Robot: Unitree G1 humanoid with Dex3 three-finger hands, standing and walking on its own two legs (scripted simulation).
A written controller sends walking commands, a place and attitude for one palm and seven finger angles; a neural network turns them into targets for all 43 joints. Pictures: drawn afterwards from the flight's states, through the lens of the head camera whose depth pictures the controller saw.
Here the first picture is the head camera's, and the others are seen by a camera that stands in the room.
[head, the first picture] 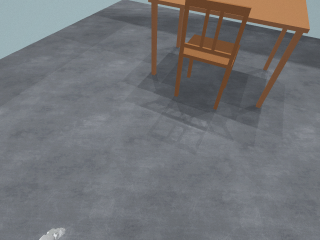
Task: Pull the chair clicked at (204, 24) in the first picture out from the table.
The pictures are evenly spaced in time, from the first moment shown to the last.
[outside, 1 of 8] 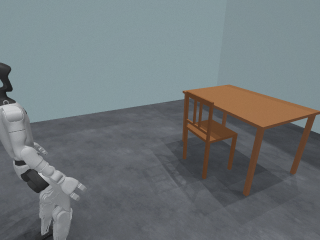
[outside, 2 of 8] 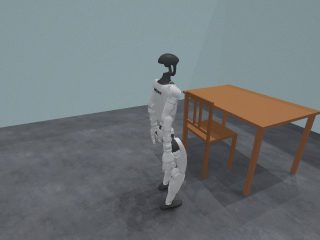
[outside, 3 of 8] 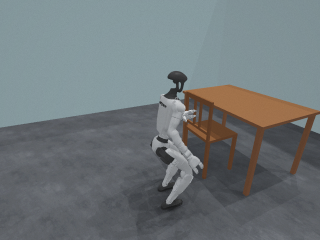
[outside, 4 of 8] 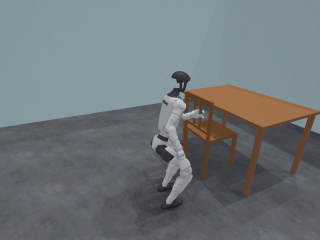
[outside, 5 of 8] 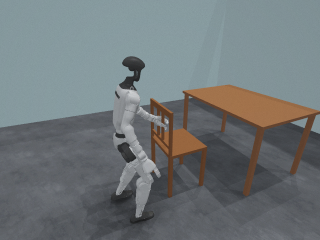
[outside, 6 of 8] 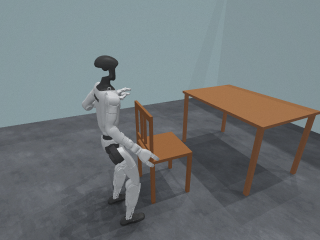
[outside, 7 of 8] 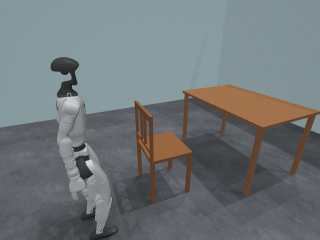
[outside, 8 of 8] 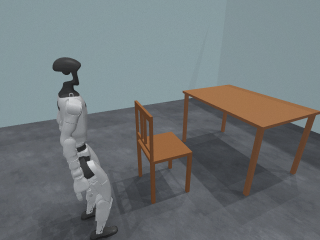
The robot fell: no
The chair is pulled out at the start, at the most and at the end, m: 0.00 0.62 0.62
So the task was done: yes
